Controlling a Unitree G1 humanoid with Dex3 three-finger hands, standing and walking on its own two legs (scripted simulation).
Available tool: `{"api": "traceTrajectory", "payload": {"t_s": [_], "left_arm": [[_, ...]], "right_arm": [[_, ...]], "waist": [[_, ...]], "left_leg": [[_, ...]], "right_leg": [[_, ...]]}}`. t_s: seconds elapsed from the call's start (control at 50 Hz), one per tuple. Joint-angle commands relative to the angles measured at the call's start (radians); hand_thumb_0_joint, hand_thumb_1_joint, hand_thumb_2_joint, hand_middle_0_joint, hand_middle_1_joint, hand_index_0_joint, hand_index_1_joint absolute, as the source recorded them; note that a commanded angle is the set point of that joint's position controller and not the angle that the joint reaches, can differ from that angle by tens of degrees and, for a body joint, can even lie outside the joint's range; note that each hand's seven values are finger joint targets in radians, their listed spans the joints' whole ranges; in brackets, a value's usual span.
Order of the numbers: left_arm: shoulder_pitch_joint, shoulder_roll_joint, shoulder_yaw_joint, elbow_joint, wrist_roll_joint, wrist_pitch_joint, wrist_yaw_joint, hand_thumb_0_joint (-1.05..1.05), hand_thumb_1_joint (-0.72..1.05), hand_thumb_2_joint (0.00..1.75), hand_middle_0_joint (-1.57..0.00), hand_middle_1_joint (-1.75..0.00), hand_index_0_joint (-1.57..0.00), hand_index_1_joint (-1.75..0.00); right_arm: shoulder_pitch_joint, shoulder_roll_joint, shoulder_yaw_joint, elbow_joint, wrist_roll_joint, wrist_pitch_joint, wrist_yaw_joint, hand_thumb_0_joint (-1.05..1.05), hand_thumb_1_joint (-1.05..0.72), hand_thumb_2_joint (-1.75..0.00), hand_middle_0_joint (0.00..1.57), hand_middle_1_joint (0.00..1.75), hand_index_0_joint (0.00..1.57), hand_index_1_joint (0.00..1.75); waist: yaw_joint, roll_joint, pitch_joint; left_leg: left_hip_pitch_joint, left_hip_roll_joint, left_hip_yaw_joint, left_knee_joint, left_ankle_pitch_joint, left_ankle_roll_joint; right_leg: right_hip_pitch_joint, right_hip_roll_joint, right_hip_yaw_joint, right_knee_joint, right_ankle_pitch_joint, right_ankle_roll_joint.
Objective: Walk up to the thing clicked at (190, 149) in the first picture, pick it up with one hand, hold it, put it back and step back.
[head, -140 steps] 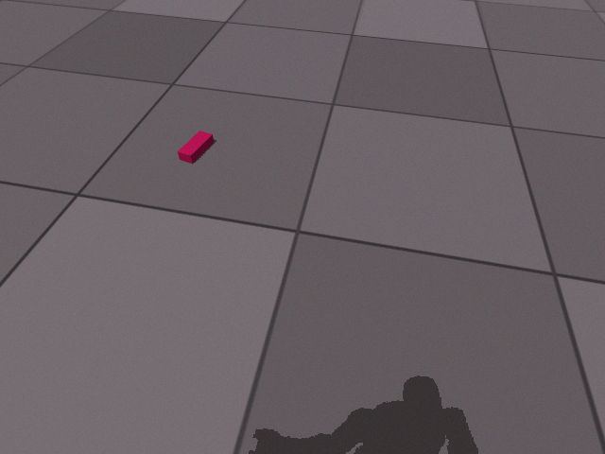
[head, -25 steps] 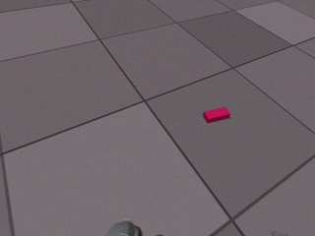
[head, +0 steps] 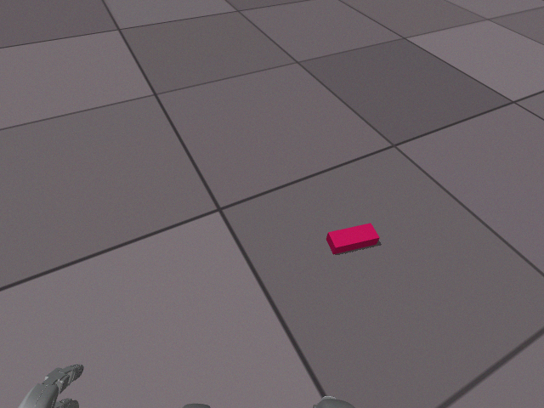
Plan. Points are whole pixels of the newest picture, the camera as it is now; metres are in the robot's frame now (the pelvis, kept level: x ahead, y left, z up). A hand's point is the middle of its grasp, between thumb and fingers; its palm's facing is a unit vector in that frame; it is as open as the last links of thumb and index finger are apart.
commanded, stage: walk up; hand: left
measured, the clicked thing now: (352, 238) +0.89 -0.38 -0.71
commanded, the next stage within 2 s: none
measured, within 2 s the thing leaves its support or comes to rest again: neither
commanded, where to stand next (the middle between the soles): +0.57 -0.70 m, yaw +13 degrees
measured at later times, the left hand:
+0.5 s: hand (185, 384) +0.20 +0.14 -0.14, palm faces +0.04 -0.96 -0.29, open 7.4 cm
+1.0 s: hand (296, 344) +0.26 -0.05 -0.15, palm faces +0.15 -0.93 -0.33, open 7.4 cm
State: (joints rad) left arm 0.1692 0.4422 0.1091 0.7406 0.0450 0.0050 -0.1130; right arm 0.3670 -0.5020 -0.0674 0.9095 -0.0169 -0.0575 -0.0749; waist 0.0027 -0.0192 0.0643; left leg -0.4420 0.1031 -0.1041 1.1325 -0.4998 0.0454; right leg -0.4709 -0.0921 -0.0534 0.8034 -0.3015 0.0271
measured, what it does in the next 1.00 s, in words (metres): steps to the right: left foot, then right foot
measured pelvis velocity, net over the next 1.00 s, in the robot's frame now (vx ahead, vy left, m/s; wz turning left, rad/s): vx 0.27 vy -0.33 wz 0.18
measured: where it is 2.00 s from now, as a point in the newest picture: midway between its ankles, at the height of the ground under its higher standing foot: (452, 331)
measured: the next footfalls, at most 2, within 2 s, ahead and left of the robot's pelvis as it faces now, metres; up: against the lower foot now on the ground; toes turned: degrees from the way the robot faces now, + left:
left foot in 0.28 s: +0.21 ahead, +0.02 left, +0.00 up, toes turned +10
right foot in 0.66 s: +0.32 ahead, -0.40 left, +0.00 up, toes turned +4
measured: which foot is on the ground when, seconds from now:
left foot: up 0.00-0.26, down 0.28-0.66, up 0.68-0.94, down 0.96-1.00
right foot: down 0.00-0.28, up 0.30-0.64, down 0.66-0.96, up 0.98-1.00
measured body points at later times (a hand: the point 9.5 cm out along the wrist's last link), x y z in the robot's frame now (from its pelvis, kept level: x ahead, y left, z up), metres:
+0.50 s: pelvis +0.14 -0.14 +0.01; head +0.16 -0.09 +0.46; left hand +0.20 +0.19 -0.12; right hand +0.21 -0.49 -0.04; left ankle +0.17 +0.01 -0.70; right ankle +0.21 -0.31 -0.64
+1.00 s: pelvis +0.27 -0.33 +0.00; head +0.29 -0.29 +0.45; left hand +0.26 +0.00 -0.12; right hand +0.39 -0.65 -0.08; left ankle +0.33 -0.25 -0.70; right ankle +0.28 -0.42 -0.69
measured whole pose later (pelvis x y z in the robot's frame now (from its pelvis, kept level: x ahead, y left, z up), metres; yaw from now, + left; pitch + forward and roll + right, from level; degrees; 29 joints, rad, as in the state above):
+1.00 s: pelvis +0.27 -0.33 +0.00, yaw +10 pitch -1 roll +0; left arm 0.31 0.44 0.08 0.76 0.06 0.08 -0.07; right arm 0.34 -0.42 -0.04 0.91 -0.03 -0.13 -0.09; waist 0.06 -0.07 0.09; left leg -0.45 -0.01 0.13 0.73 -0.26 0.08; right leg -0.39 0.02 -0.06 0.91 -0.46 -0.05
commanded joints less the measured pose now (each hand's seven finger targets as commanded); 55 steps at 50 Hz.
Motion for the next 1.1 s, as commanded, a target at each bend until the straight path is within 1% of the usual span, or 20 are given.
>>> {"api": "traceTrajectory", "payload": {"t_s": [0.0,0.12,0.22,0.24,0.26,0.28,0.38,0.56,0.62,0.64,0.66,0.68,0.76,0.84,0.9,0.92,0.94,0.96,0.98,1.08], "left_arm": [[0.033,0.284,0.089,-0.052,-0.010,-0.018,0.035,0.00,0.90,0.90,-0.20,-0.30,-0.20,-0.30],[0.051,0.217,0.065,-0.082,0.006,-0.013,0.029,0.00,0.90,0.90,-0.20,-0.30,-0.20,-0.30],[-0.002,0.174,0.032,-0.127,0.007,0.012,0.019,0.00,0.90,0.90,-0.20,-0.30,-0.20,-0.30],[0.040,0.129,0.019,-0.136,0.002,0.011,0.023,0.00,0.90,0.90,-0.20,-0.30,-0.20,-0.30],[0.071,0.086,0.012,-0.151,0.007,0.013,0.023,0.00,0.90,0.90,-0.20,-0.30,-0.20,-0.30],[0.101,0.207,0.047,-0.135,0.015,0.033,0.030,0.00,0.90,0.90,-0.20,-0.30,-0.20,-0.30],[0.116,0.230,0.068,-0.069,0.013,0.049,0.024,0.00,0.90,0.90,-0.20,-0.30,-0.20,-0.30],[0.034,0.211,0.080,-0.074,0.001,0.060,-0.006,0.00,0.90,0.90,-0.20,-0.30,-0.20,-0.30],[0.244,0.212,0.104,0.012,0.002,0.050,0.005,0.00,0.90,0.90,-0.20,-0.30,-0.20,-0.30],[0.362,0.269,0.124,0.050,0.019,0.040,0.017,0.00,0.90,0.90,-0.20,-0.30,-0.20,-0.30],[0.335,0.371,0.129,0.010,0.026,0.023,0.031,0.00,0.90,0.90,-0.20,-0.30,-0.20,-0.30],[0.158,0.418,0.125,-0.047,0.007,0.015,0.040,0.00,0.90,0.90,-0.20,-0.30,-0.20,-0.30],[0.047,0.278,0.090,-0.053,0.002,0.011,0.053,0.00,0.90,0.90,-0.20,-0.30,-0.20,-0.30],[0.056,0.212,0.052,-0.083,0.017,0.015,0.048,0.00,0.90,0.90,-0.20,-0.30,-0.20,-0.30],[-0.023,0.173,0.025,-0.134,0.010,0.030,0.041,0.00,0.90,0.90,-0.20,-0.30,-0.20,-0.30],[0.019,0.121,0.007,-0.143,-0.001,0.031,0.040,0.00,0.90,0.90,-0.20,-0.30,-0.20,-0.30],[0.069,0.069,-0.002,-0.151,0.001,0.034,0.043,0.00,0.90,0.90,-0.20,-0.30,-0.20,-0.30],[0.119,0.186,0.029,-0.123,0.012,0.060,0.053,0.00,0.90,0.90,-0.20,-0.30,-0.20,-0.30],[0.119,0.244,0.043,-0.103,0.017,0.071,0.055,0.00,0.90,0.90,-0.20,-0.30,-0.20,-0.30],[0.166,0.218,0.064,-0.048,0.014,0.067,0.035,0.00,0.90,0.90,-0.20,-0.30,-0.20,-0.30]], "right_arm": [[0.025,-0.212,-0.052,-0.038,0.022,-0.052,-0.001,0.00,-0.90,-0.90,0.20,0.30,0.20,0.30],[0.052,-0.168,-0.042,-0.024,0.010,-0.055,0.021,0.00,-0.90,-0.90,0.20,0.30,0.20,0.30],[0.220,-0.182,-0.062,0.003,0.008,-0.075,-0.003,0.00,-0.90,-0.90,0.20,0.30,0.20,0.30],[0.267,-0.224,-0.075,0.004,-0.001,-0.078,-0.016,0.00,-0.90,-0.90,0.20,0.30,0.20,0.30],[0.277,-0.314,-0.097,-0.025,-0.015,-0.075,-0.030,0.00,-0.90,-0.90,0.20,0.30,0.20,0.30],[0.212,-0.360,-0.104,-0.081,0.008,-0.072,-0.039,0.00,-0.90,-0.90,0.20,0.30,0.20,0.30],[0.073,-0.257,-0.066,-0.080,0.012,-0.072,-0.032,0.00,-0.90,-0.90,0.20,0.30,0.20,0.30],[-0.006,-0.354,-0.097,-0.091,-0.021,-0.064,-0.018,0.00,-0.90,-0.90,0.20,0.30,0.20,0.30],[-0.096,-0.300,-0.077,-0.087,-0.026,-0.041,-0.021,0.00,-0.90,-0.90,0.20,0.30,0.20,0.30],[-0.085,-0.190,-0.043,-0.086,-0.029,-0.029,-0.028,0.00,-0.90,-0.90,0.20,0.30,0.20,0.30],[-0.086,-0.114,-0.016,-0.121,-0.003,-0.029,-0.035,0.00,-0.90,-0.90,0.20,0.30,0.20,0.30],[-0.115,-0.173,-0.044,-0.121,-0.003,-0.026,-0.053,0.00,-0.90,-0.90,0.20,0.30,0.20,0.30],[0.035,-0.212,-0.043,0.024,0.018,-0.048,-0.028,0.00,-0.90,-0.90,0.20,0.30,0.20,0.30],[0.079,-0.168,-0.040,0.032,0.012,-0.056,-0.017,0.00,-0.90,-0.90,0.20,0.30,0.20,0.30],[0.242,-0.167,-0.050,0.067,0.012,-0.070,-0.027,0.00,-0.90,-0.90,0.20,0.30,0.20,0.30],[0.286,-0.224,-0.072,0.063,-0.007,-0.074,-0.040,0.00,-0.90,-0.90,0.20,0.30,0.20,0.30],[0.278,-0.313,-0.097,0.026,-0.023,-0.073,-0.054,0.00,-0.90,-0.90,0.20,0.30,0.20,0.30],[0.202,-0.359,-0.105,-0.016,0.005,-0.067,-0.065,0.00,-0.90,-0.90,0.20,0.30,0.20,0.30],[0.135,-0.350,-0.104,-0.031,0.028,-0.063,-0.065,0.00,-0.90,-0.90,0.20,0.30,0.20,0.30],[0.026,-0.257,-0.072,-0.038,-0.002,-0.072,-0.039,0.00,-0.90,-0.90,0.20,0.30,0.20,0.30]], "waist": [[0.028,-0.199,-0.008],[0.051,-0.165,-0.005],[-0.054,-0.001,-0.066],[-0.080,0.114,-0.108],[-0.067,0.265,-0.124],[-0.056,0.118,-0.131],[0.009,0.068,-0.043],[-0.003,0.217,-0.048],[0.130,0.094,-0.105],[0.203,-0.163,-0.114],[0.187,-0.426,-0.054],[0.109,-0.352,-0.020],[0.014,-0.227,-0.004],[0.025,-0.198,-0.024],[-0.069,-0.096,-0.094],[-0.098,0.049,-0.140],[-0.077,0.211,-0.169],[-0.054,0.042,-0.173],[-0.039,-0.018,-0.128],[0.019,0.094,-0.015]], "left_leg": [[-0.263,-0.011,0.074,0.056,0.096,0.003],[-0.123,-0.040,0.169,-0.285,0.114,-0.003],[0.344,-0.062,0.144,-0.566,0.358,0.010],[0.464,0.009,0.009,-0.669,0.259,0.038],[0.580,0.269,-0.457,-0.756,0.143,0.124],[0.493,0.432,-0.731,-0.821,0.023,0.274],[0.168,0.211,-0.209,-0.730,0.229,0.181],[-0.004,0.165,-0.089,-0.679,-0.006,0.159],[-0.162,0.079,0.074,-0.388,0.062,0.092],[-0.330,-0.006,0.174,-0.053,0.021,0.056],[-0.558,-0.155,0.177,0.155,-0.184,0.013],[-0.492,-0.068,0.060,0.214,-0.130,0.007],[-0.274,-0.007,0.135,-0.038,0.017,-0.001],[-0.066,-0.067,0.196,-0.257,0.057,0.008],[0.293,-0.077,0.170,-0.562,0.350,0.011],[0.451,0.015,-0.001,-0.666,0.323,0.012],[0.564,0.295,-0.474,-0.757,0.266,0.079],[0.488,0.424,-0.646,-0.814,0.105,0.187],[0.414,0.426,-0.601,-0.808,0.086,0.223],[0.115,0.223,-0.151,-0.744,0.172,0.170]], "right_leg": [[0.201,-0.195,0.354,-0.526,-0.404,-0.224],[0.228,-0.181,0.218,-0.518,-0.179,-0.296],[0.018,-0.100,0.050,-0.231,0.008,-0.216],[-0.061,-0.027,-0.020,-0.001,0.068,-0.157],[-0.308,0.087,-0.018,0.229,-0.224,-0.085],[-0.336,0.051,0.127,0.382,-0.279,-0.030],[-0.177,-0.039,0.168,0.389,-0.106,-0.024],[-0.029,-0.034,0.062,0.117,-0.095,-0.023],[0.303,0.063,-0.047,-0.105,-0.059,-0.028],[0.440,0.044,0.034,-0.215,-0.151,-0.040],[0.381,-0.213,0.562,-0.495,-0.265,-0.124],[0.271,-0.305,0.772,-0.629,-0.424,-0.230],[0.199,-0.155,0.337,-0.397,-0.135,-0.271],[0.140,-0.142,0.261,-0.371,0.098,-0.301],[0.004,-0.082,0.142,-0.170,0.144,-0.238],[-0.098,-0.021,0.087,0.031,0.106,-0.169],[-0.296,0.096,0.098,0.225,-0.176,-0.089],[-0.317,0.075,0.194,0.365,-0.240,-0.046],[-0.326,0.052,0.238,0.463,-0.219,-0.043],[-0.171,0.013,0.212,0.416,-0.070,-0.023]]}}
